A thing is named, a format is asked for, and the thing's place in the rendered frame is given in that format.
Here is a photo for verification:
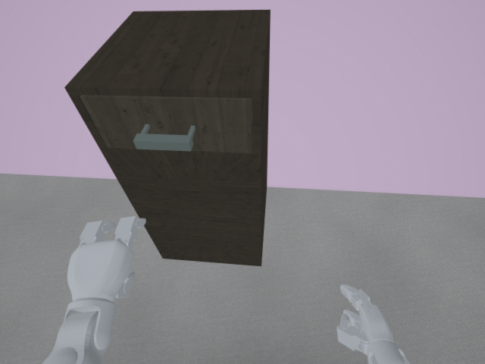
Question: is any robot right forearm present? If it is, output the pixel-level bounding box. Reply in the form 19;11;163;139
368;340;411;364

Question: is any robot left hand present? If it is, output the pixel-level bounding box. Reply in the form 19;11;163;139
67;216;146;302

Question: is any cabinet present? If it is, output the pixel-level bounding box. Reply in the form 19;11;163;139
65;10;271;266

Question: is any handle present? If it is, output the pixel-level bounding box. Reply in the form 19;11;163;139
133;124;196;151

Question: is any robot left forearm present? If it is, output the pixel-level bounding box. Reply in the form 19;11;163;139
42;297;117;364

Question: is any robot right hand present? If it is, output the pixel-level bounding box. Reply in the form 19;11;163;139
336;284;394;355

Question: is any drawer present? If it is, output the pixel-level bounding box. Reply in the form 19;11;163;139
80;95;253;153

